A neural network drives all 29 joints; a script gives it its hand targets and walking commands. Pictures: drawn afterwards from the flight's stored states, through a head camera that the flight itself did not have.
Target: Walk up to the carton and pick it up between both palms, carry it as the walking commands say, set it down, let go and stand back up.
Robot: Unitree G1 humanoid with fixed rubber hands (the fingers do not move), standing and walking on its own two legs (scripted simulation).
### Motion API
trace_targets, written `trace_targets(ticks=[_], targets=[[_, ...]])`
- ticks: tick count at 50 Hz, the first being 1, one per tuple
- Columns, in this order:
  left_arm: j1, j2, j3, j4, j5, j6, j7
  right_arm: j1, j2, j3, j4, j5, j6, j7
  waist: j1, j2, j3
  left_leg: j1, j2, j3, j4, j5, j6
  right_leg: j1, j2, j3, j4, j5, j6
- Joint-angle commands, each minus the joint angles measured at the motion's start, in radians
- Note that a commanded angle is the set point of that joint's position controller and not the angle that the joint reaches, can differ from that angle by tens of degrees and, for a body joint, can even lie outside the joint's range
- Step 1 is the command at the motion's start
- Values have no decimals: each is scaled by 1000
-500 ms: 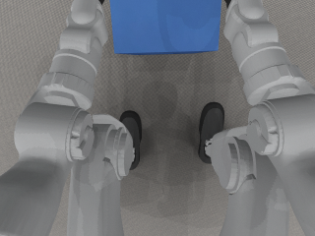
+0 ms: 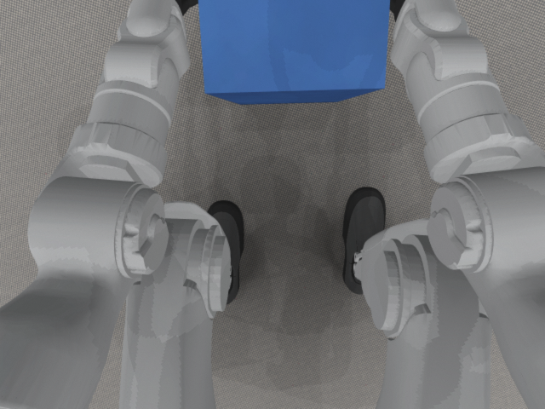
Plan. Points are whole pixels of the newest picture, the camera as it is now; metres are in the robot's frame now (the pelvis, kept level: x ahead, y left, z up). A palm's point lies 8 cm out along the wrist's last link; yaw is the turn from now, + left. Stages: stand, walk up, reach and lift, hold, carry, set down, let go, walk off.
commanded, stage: reach and lift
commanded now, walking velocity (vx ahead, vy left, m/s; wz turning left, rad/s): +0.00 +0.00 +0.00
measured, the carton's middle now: (289, 7) +0.55 +0.02 -0.25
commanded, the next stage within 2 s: none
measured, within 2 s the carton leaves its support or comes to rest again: leaves its support in 0.06 s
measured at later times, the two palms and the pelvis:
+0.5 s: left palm out of the picture +0.54 +0.14 -0.13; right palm out of the picture +0.56 -0.11 -0.13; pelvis -0.01 -0.01 +0.01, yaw +1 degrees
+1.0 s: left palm out of the picture +0.54 +0.14 -0.06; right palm out of the picture +0.53 -0.11 -0.09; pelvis -0.01 -0.02 +0.03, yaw +2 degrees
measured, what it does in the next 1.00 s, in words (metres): stands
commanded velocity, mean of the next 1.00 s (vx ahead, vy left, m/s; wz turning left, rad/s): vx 0.00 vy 0.00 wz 0.00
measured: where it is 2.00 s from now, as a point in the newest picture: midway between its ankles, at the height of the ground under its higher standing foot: (291, 263)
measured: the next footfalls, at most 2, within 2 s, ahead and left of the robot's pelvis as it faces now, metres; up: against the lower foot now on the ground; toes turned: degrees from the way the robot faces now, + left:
none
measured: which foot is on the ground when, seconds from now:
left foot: down 0.00-1.00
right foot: down 0.00-1.00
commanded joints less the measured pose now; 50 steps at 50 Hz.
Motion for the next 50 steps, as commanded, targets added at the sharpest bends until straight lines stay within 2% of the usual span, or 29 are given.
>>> trace_targets(ticks=[1,3,7,8,12,15,16,17,19,21,22,23,24,25,26,28,31,32,34,36,37,40,43,44,46,47,48,49,50], targets=[[-668,-1140,-362,-422,-96,-1,-226,-595,1047,291,-386,-21,-5,243,-45,23,-1701,697,-165,65,-140,383,-29,781,120,-186,5,291,-34],[-637,-1150,-380,-437,-104,8,-216,-577,1087,318,-408,5,5,240,-22,14,-1793,750,-166,72,-147,394,-26,848,125,-191,4,314,-28],[-600,-1219,-409,-457,-98,46,-225,-557,1120,325,-448,-20,37,237,-61,-17,-1922,793,-171,72,-160,391,-28,926,124,-216,-8,307,-17],[-603,-1219,-392,-454,-92,51,-227,-572,1128,333,-473,-12,44,236,-35,32,-1923,794,-173,95,-150,391,-33,918,129,-196,-19,306,-21],[-584,-1248,-298,-362,-31,92,-246,-591,1132,273,-419,-68,78,253,-40,-14,-1780,681,-168,85,-201,218,-21,841,126,-203,-52,141,-26],[-709,-1241,-316,-538,-39,84,-241,-597,1239,280,-434,-55,111,271,-19,-1,-1923,783,-178,96,-221,273,-16,901,130,-208,-64,188,-14],[-774,-1252,-369,-603,-84,79,-236,-585,1252,289,-458,-51,118,262,-56,-27,-2027,789,-173,98,-203,284,-19,989,131,-194,-67,213,-15],[-743,-1239,-335,-547,-63,89,-238,-627,1261,297,-477,-51,123,257,-21,-33,-1982,740,-171,110,-201,253,-12,968,127,-179,-81,191,-9],[-781,-1262,-360,-606,-80,102,-238,-648,1272,301,-534,-52,133,254,-42,-38,-2108,829,-176,103,-206,287,-12,1035,130,-196,-75,217,-10],[-726,-1244,-327,-531,-57,119,-240,-677,1256,315,-544,-37,138,249,10,-40,-2062,800,-170,115,-215,268,-11,1040,126,-188,-87,199,-1],[-702,-1244,-311,-501,-53,124,-247,-662,1276,304,-521,-62,147,253,-3,-98,-2029,772,-170,101,-233,215,-4,1030,126,-195,-101,147,0],[-713,-1247,-310,-504,-44,129,-253,-622,1288,282,-471,-72,155,258,2,-54,-2000,754,-166,106,-237,190,-5,1020,128,-186,-103,137,-8],[-751,-1252,-294,-493,-40,134,-257,-587,1284,246,-417,-99,164,264,-39,-53,-1915,703,-161,104,-241,137,-10,996,128,-179,-121,89,-15],[-743,-1219,-279,-490,-11,131,-262,-544,1320,224,-354,-107,179,269,3,-20,-1848,662,-158,112,-256,100,-8,945,125,-182,-109,61,-9],[-741,-1227,-271,-470,-10,135,-265,-534,1316,223,-342,-118,185,275,5,-28,-1832,648,-155,115,-260,92,-10,959,126,-166,-130,44,-15],[-755,-1250,-286,-521,-27,134,-263,-564,1301,220,-382,-117,184,276,-22,-41,-1914,717,-161,103,-263,133,-7,985,129,-180,-124,65,-13],[-703,-1298,-299,-524,-33,159,-263,-655,1263,272,-531,-90,178,271,-20,-23,-2027,826,-172,103,-261,213,-9,1015,132,-197,-120,128,-11],[-715,-1267,-304,-508,-26,158,-259,-620,1296,264,-467,-92,185,271,-9,-36,-1963,797,-165,104,-260,177,-6,986,124,-189,-123,99,-11],[-706,-1295,-300,-510,-32,177,-258,-659,1277,283,-557,-87,185,261,-24,-38,-2084,839,-174,108,-263,195,-7,1053,136,-199,-145,109,-9],[-751,-1334,-365,-631,-83,179,-251,-691,1321,349,-638,-44,197,248,-22,-64,-2297,916,-183,113,-251,276,-9,1210,139,-192,-145,195,-1],[-740,-1312,-359,-582,-69,182,-252,-622,1334,330,-533,-65,214,246,-20,-42,-2194,831,-176,123,-256,230,-14,1177,130,-170,-165,162,-7],[-705,-1317,-385,-653,-63,193,-241,-556,1388,332,-546,-77,237,249,-12,-54,-2243,885,-184,115,-291,256,-12,1172,147,-202,-158,201,-3],[-625,-1346,-343,-542,-39,222,-248,-586,1331,323,-577,-80,238,242,-3,-25,-2148,849,-180,119,-300,202,-13,1126,143,-180,-190,125,-12],[-537,-1363,-277,-427,8,236,-254,-599,1354,319,-563,-93,240,248,30,-34,-2045,793,-180,119,-320,139,-5,1090,137,-166,-216,56,-11],[-473,-1401,-252,-427,18,248,-261,-649,1351,348,-677,-81,239,254,42,-50,-2102,822,-191,123,-328,162,2,1138,144,-172,-226,77,-9],[-491,-1390,-247,-399,26,246,-263,-624,1346,330,-604,-102,245,253,19,-46,-2015,745,-188,123,-331,123,-1,1114,139,-170,-233,54,-8],[-497,-1430,-301,-488,-4,250,-257,-679,1353,383,-744,-65,236,248,21,-32,-2226,856,-196,126,-319,218,0,1234,147,-169,-225,150,-7],[-517,-1398,-276,-448,-1,256,-263,-703,1287,361,-736,-88,238,238,-18,-52,-2153,785,-196,116,-319,168,0,1196,146,-172,-237,101,-9],[-524,-1410,-302,-501,-16,251,-260,-689,1315,394,-749,-72,243,230,-13,-63,-2221,820,-201,124,-308,207,-1,1248,146,-167,-237,147,-7]])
